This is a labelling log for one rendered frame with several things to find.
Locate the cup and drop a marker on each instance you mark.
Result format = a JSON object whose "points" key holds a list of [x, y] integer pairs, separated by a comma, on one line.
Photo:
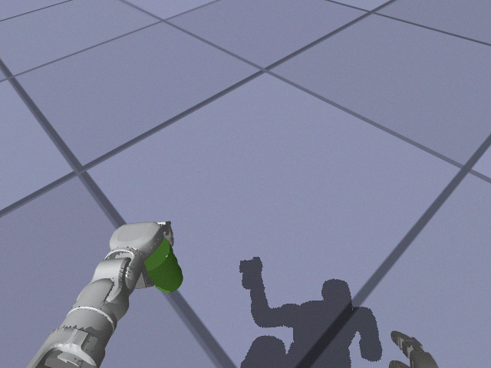
{"points": [[162, 266]]}

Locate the left robot arm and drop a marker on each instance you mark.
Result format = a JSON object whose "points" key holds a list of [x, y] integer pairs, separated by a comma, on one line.
{"points": [[81, 339]]}

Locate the left robot hand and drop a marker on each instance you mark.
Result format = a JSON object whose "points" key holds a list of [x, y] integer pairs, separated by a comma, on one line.
{"points": [[145, 238]]}

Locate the right robot hand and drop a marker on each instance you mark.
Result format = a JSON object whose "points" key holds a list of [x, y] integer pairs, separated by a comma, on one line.
{"points": [[413, 350]]}

